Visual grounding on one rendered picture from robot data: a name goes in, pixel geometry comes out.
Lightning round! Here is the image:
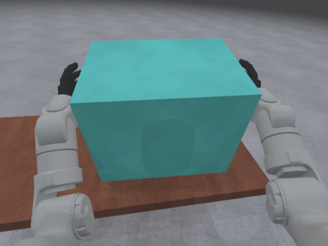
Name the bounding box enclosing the right robot hand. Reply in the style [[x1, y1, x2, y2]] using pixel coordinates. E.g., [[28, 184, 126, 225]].
[[239, 59, 261, 88]]

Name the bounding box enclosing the robot right forearm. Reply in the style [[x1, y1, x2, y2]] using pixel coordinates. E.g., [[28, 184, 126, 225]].
[[251, 88, 328, 196]]

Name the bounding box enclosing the table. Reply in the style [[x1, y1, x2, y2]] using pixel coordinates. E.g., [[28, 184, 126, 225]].
[[0, 115, 269, 232]]

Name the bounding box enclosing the robot left upper arm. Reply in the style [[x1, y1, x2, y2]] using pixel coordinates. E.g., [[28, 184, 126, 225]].
[[11, 193, 95, 246]]

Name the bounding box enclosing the robot left forearm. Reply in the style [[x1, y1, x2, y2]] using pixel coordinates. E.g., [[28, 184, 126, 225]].
[[31, 94, 83, 237]]

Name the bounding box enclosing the robot right upper arm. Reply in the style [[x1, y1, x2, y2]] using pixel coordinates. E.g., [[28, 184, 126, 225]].
[[265, 177, 328, 246]]

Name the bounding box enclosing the carton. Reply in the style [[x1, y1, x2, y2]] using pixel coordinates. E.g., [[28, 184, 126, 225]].
[[69, 38, 262, 182]]

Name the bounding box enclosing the left robot hand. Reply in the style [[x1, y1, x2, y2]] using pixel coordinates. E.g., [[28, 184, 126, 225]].
[[58, 63, 81, 96]]

